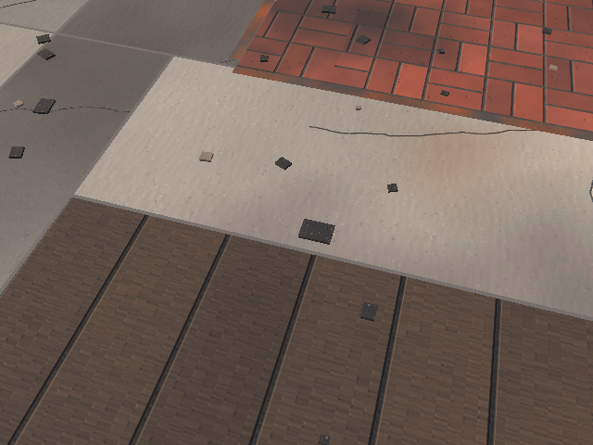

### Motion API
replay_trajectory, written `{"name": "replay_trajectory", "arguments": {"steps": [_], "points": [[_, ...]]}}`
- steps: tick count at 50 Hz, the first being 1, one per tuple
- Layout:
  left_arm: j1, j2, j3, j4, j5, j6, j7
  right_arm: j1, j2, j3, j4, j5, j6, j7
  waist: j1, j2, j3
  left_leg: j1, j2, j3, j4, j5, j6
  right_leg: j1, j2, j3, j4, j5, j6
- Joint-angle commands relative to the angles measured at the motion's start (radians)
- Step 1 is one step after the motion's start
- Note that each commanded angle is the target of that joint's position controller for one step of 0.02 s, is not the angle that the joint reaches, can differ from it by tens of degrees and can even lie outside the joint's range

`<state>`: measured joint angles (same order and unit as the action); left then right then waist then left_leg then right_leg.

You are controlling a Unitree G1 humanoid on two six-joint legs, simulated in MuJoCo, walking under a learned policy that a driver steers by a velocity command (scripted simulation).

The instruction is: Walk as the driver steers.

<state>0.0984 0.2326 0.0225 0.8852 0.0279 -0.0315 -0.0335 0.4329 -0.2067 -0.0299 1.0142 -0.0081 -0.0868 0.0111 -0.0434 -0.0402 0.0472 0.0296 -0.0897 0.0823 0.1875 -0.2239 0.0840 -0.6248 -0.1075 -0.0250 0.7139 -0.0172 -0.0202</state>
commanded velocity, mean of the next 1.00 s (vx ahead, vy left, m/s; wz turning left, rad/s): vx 0.50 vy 0.00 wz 0.21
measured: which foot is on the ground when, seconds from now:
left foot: down 0.00-0.18, up 0.20-0.68, down 0.70-1.00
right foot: up 0.00-0.14, down 0.16-0.70, up 0.72-1.00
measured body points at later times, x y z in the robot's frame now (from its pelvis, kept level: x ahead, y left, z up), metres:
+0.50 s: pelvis +0.28 -0.05 +0.00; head +0.30 -0.06 +0.45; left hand +0.23 +0.20 -0.14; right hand +0.41 -0.29 -0.13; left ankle +0.41 +0.11 -0.69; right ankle +0.22 -0.11 -0.74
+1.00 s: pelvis +0.55 +0.02 +0.00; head +0.57 +0.05 +0.45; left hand +0.64 +0.30 -0.12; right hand +0.61 -0.24 -0.13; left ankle +0.51 +0.06 -0.74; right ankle +0.70 -0.13 -0.67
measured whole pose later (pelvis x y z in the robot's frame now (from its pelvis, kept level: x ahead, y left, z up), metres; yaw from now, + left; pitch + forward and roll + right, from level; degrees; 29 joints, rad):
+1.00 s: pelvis +0.55 +0.02 +0.00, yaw +16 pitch +1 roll +0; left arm 0.10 0.24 0.04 0.84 0.04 -0.04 -0.01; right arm 0.37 -0.24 -0.07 0.96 0.00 -0.05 0.00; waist -0.04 -0.03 0.05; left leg -0.11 -0.15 -0.05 0.30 -0.19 0.14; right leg -0.64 -0.12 0.04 0.92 -0.18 0.04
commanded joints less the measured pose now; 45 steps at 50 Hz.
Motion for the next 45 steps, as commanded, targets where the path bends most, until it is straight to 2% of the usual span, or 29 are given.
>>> {"name": "replay_trajectory", "arguments": {"steps": [1,3,5,6,7,8,9,10,11,12,13,14,15,17,19,22,26,29,31,32,34,35,36,37,38,39,40,42,45], "points": [[-0.128,0.044,0.001,-0.087,-0.003,-0.015,0.002,0.059,-0.14,-0.024,-0.017,-0.005,-0.008,-0.01,-0.014,0.104,0.052,-0.02,0.274,-0.12,-0.047,0.425,0.107,0.02,0.041,-0.047,-0.09,0.03,-0.01],[-0.148,0.057,0.005,-0.101,-0.002,-0.02,0.004,0.067,-0.147,-0.026,-0.005,-0.012,-0.003,-0.018,-0.009,0.108,0.056,0.051,0.305,-0.127,-0.011,0.493,0.107,0.019,0.051,-0.04,-0.128,-0.026,-0.033],[-0.105,0.072,0.013,-0.094,-0.001,-0.029,0.009,0.041,-0.159,-0.029,-0.002,-0.017,0.001,-0.025,0.024,0.114,0.037,0.086,0.318,-0.116,0.068,0.663,0.091,0.103,0.082,-0.049,-0.171,-0.112,-0.065],[-0.026,0.085,0.022,-0.069,0.0,-0.034,0.015,0.026,-0.167,-0.031,-0.002,-0.018,0.003,-0.027,0.06,0.12,-0.003,0.087,0.312,-0.105,0.162,0.791,0.078,0.207,0.114,-0.06,-0.196,-0.149,-0.084],[0.126,0.1,0.034,-0.018,0.005,-0.044,0.024,0.011,-0.166,-0.03,-0.002,-0.015,0.007,-0.025,0.126,0.096,-0.08,0.05,0.279,-0.075,0.334,0.826,0.061,0.39,0.141,-0.075,-0.264,-0.12,-0.11],[0.306,0.155,0.054,0.032,0.025,-0.053,0.036,0.004,-0.147,-0.022,-0.021,-0.007,0.005,-0.023,0.189,0.05,-0.192,-0.119,0.239,-0.047,0.574,0.623,0.042,0.656,0.031,0.04,-0.266,-0.141,-0.154],[0.416,0.269,0.086,0.042,0.044,-0.05,0.044,0.103,-0.045,0.001,-0.055,0.034,0.002,-0.01,0.167,-0.169,-0.342,-0.482,0.077,0.023,0.972,0.078,-0.013,0.965,-0.277,0.511,-0.32,-0.251,-0.284],[0.363,0.238,0.082,0.043,0.004,-0.035,0.033,0.078,-0.129,-0.025,-0.038,0.01,0.005,-0.015,0.156,-0.106,-0.343,-0.605,0.029,-0.107,1.104,-0.293,0.001,0.929,-0.309,0.701,-0.429,-0.243,-0.309],[0.249,0.191,0.071,0.029,-0.015,-0.032,0.03,-0.004,-0.143,-0.034,-0.061,0.0,0.006,-0.014,0.108,-0.049,-0.174,-0.664,0.095,-0.139,1.116,-0.213,0.011,0.787,-0.264,0.527,-0.439,-0.271,-0.278],[0.183,0.125,0.054,0.019,-0.014,-0.038,0.025,-0.054,-0.124,-0.029,-0.072,-0.002,0.0,-0.009,0.088,-0.005,-0.084,-0.65,0.132,-0.137,1.063,-0.138,0.01,0.652,-0.221,0.416,-0.483,-0.215,-0.251],[0.154,0.091,0.045,0.023,-0.013,-0.045,0.027,-0.07,-0.105,-0.03,-0.07,-0.006,0.006,-0.005,0.058,-0.004,-0.034,-0.612,0.161,-0.132,1.001,-0.099,0.007,0.562,-0.17,0.326,-0.516,-0.166,-0.212],[0.147,0.065,0.036,0.038,-0.016,-0.051,0.03,-0.057,-0.093,-0.028,-0.067,-0.023,0.02,0.0,0.029,-0.023,-0.011,-0.562,0.179,-0.127,0.955,-0.078,-0.006,0.491,-0.13,0.259,-0.54,-0.11,-0.184],[0.16,0.058,0.033,0.049,-0.015,-0.059,0.032,-0.043,-0.074,-0.025,-0.059,-0.03,0.032,0.007,0.017,-0.028,-0.018,-0.529,0.179,-0.118,0.939,-0.062,-0.016,0.466,-0.113,0.219,-0.553,-0.064,-0.179],[0.209,0.08,0.038,0.076,-0.02,-0.074,0.032,-0.069,-0.066,-0.025,-0.07,-0.031,0.046,0.017,0.007,-0.019,-0.015,-0.55,0.186,-0.097,0.909,-0.024,-0.034,0.463,-0.099,0.173,-0.574,0.018,-0.19],[0.242,0.096,0.041,0.092,-0.021,-0.078,0.032,-0.153,-0.071,-0.026,-0.098,-0.03,0.054,0.021,0.015,-0.012,0.012,-0.62,0.204,-0.08,0.846,0.044,-0.053,0.476,-0.088,0.142,-0.604,0.024,-0.195],[0.291,0.087,0.035,0.111,-0.021,-0.075,0.031,-0.284,-0.071,-0.022,-0.143,-0.023,0.053,0.022,0.043,-0.01,0.042,-0.679,0.21,-0.055,0.697,0.143,-0.073,0.512,-0.065,0.101,-0.616,0.077,-0.187],[0.349,0.093,0.034,0.134,-0.011,-0.078,0.038,-0.395,-0.049,-0.006,-0.177,-0.011,0.049,0.024,0.078,-0.017,0.052,-0.649,0.171,-0.027,0.517,0.231,-0.052,0.581,-0.073,0.016,-0.62,0.149,-0.165],[0.385,0.087,0.032,0.155,-0.004,-0.075,0.05,-0.45,-0.058,-0.006,-0.204,-0.014,0.045,0.023,0.091,-0.015,0.069,-0.663,0.15,-0.02,0.451,0.207,-0.015,0.684,-0.111,-0.023,-0.591,0.219,-0.156],[0.378,0.095,0.034,0.16,0.0,-0.071,0.059,-0.448,-0.064,-0.01,-0.212,-0.019,0.04,0.023,0.078,-0.016,0.065,-0.636,0.129,-0.001,0.413,0.143,0.018,0.743,-0.13,-0.054,-0.531,0.349,-0.142],[0.364,0.104,0.036,0.158,0.001,-0.07,0.063,-0.424,-0.069,-0.014,-0.208,-0.02,0.037,0.021,0.062,-0.022,0.048,-0.587,0.102,0.021,0.4,0.099,0.038,0.759,-0.133,-0.076,-0.47,0.5,-0.133],[0.344,0.132,0.043,0.153,0.004,-0.06,0.067,-0.284,-0.094,-0.032,-0.169,-0.025,0.031,0.013,0.001,-0.037,-0.042,-0.42,0.027,0.064,0.37,0.016,0.084,0.774,-0.128,-0.114,-0.226,0.763,-0.116],[0.331,0.14,0.044,0.142,0.0,-0.052,0.067,-0.133,-0.12,-0.049,-0.121,-0.033,0.024,0.01,-0.064,-0.02,-0.122,-0.225,0.013,0.046,0.306,0.052,0.116,0.695,-0.108,-0.144,-0.016,0.704,-0.094],[0.319,0.121,0.036,0.101,-0.006,-0.054,0.065,0.03,-0.206,-0.078,-0.09,-0.049,0.022,0.0,-0.123,0.065,-0.231,0.029,0.194,-0.198,0.285,-0.003,0.183,0.472,-0.073,-0.164,0.293,0.388,-0.067],[0.378,0.036,0.024,0.057,-0.025,-0.062,0.04,0.023,-0.293,-0.1,-0.097,-0.04,0.03,-0.003,-0.049,0.301,-0.302,0.286,0.456,-0.76,0.163,0.023,0.356,0.047,0.167,-0.12,0.652,-0.491,-0.018],[0.266,0.115,0.041,0.042,-0.006,-0.068,0.037,-0.016,-0.262,-0.095,-0.094,-0.002,0.043,0.002,-0.057,0.129,-0.257,0.256,0.419,-0.768,0.107,-0.009,0.325,-0.069,0.119,0.069,0.696,-0.456,-0.035],[0.192,0.112,0.041,0.008,-0.016,-0.083,0.032,-0.094,-0.227,-0.087,-0.108,0.001,0.045,-0.001,-0.031,0.099,-0.127,0.123,0.399,-0.619,0.091,0.057,0.292,-0.104,0.069,0.069,0.65,-0.351,-0.039],[0.178,0.106,0.04,0.006,-0.015,-0.089,0.033,-0.136,-0.176,-0.075,-0.112,-0.002,0.044,0.0,0.002,0.023,-0.065,0.006,0.357,-0.533,0.067,0.18,0.255,-0.056,0.038,0.065,0.572,-0.291,-0.033],[0.194,0.086,0.038,0.001,0.011,-0.059,0.034,-0.171,-0.133,-0.061,-0.114,0.007,0.034,-0.009,0.06,0.028,-0.04,-0.138,0.276,-0.405,0.044,0.325,0.209,0.055,0.008,0.067,0.466,-0.277,0.0],[0.166,0.063,0.036,-0.027,0.021,-0.018,0.026,-0.126,-0.168,-0.067,-0.107,0.012,0.015,-0.011,0.073,0.051,-0.04,-0.192,0.23,-0.352,0.024,0.379,0.208,0.066,0.011,0.041,0.365,-0.262,0.044]]}}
